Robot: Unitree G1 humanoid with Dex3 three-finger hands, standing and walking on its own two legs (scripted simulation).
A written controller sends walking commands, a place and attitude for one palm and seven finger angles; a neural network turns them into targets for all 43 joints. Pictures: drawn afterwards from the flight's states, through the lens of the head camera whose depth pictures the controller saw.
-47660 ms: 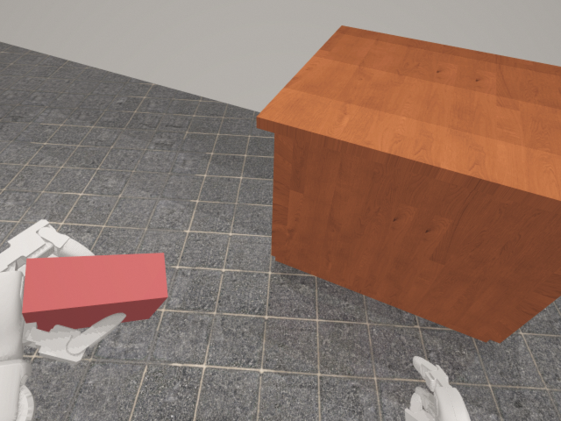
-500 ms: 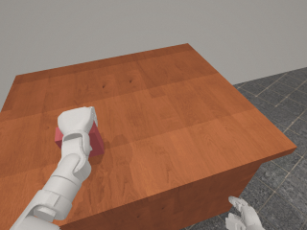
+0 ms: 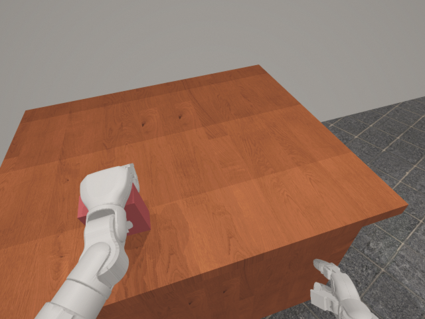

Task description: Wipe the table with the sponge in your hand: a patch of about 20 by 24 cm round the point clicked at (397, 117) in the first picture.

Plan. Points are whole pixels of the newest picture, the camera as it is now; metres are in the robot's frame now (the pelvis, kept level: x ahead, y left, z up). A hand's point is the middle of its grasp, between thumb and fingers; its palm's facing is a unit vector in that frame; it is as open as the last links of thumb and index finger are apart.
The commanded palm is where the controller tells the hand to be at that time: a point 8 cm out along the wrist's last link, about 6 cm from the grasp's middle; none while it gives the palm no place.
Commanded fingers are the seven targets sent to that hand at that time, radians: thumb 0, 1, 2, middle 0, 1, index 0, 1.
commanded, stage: wipe back along the middle lane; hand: left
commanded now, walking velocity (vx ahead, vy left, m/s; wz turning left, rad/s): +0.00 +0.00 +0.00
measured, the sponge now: (121, 218) +0.30 +0.24 +0.02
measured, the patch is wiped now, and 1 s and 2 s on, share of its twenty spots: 0.55 0.75 0.85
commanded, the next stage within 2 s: slide across to the third lane in 0.26 s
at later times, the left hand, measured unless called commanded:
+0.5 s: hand (125, 216) +0.27 +0.20 +0.08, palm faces +0.06 -0.08 -0.99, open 9.4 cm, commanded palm +0.23 +0.18 +0.12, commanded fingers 0.00 0.10 1.30 -1.20 -1.60 -1.20 -1.60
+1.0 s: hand (159, 210) +0.29 +0.14 +0.08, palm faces +0.06 -0.08 -1.00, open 9.3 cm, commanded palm +0.26 +0.12 +0.13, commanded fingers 0.00 0.10 1.30 -1.20 -1.60 -1.20 -1.60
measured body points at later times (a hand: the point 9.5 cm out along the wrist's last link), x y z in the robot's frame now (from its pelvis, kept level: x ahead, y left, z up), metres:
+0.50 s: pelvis -0.01 -0.01 +0.00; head -0.03 -0.06 +0.45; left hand +0.26 +0.20 +0.13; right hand +0.23 -0.22 -0.09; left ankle +0.00 +0.11 -0.74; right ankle -0.02 -0.10 -0.74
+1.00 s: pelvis -0.02 -0.02 +0.00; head -0.06 -0.07 +0.44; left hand +0.28 +0.14 +0.14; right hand +0.22 -0.21 -0.09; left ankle +0.00 +0.11 -0.74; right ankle -0.02 -0.10 -0.74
